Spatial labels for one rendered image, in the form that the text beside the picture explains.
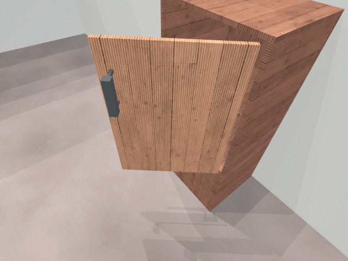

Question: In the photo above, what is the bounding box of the cupboard door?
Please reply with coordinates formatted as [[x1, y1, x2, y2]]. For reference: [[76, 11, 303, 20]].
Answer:
[[88, 34, 260, 173]]

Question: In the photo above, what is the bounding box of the handle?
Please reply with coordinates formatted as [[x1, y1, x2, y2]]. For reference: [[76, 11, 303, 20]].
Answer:
[[100, 69, 120, 117]]

